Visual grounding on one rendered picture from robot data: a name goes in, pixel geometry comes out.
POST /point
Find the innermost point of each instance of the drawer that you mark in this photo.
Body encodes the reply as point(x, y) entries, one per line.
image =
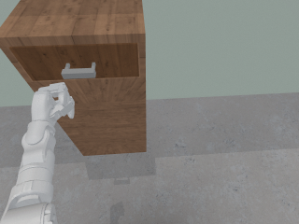
point(47, 62)

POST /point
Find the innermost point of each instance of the cabinet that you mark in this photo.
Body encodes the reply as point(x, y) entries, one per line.
point(110, 113)

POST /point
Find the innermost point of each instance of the left robot hand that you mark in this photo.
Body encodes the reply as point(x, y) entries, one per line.
point(44, 107)

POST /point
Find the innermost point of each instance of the left robot upper arm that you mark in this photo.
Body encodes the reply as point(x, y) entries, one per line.
point(37, 213)

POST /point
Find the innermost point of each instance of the handle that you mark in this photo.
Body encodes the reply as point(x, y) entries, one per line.
point(77, 73)

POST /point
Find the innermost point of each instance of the robot left forearm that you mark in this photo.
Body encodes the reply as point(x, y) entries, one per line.
point(34, 183)

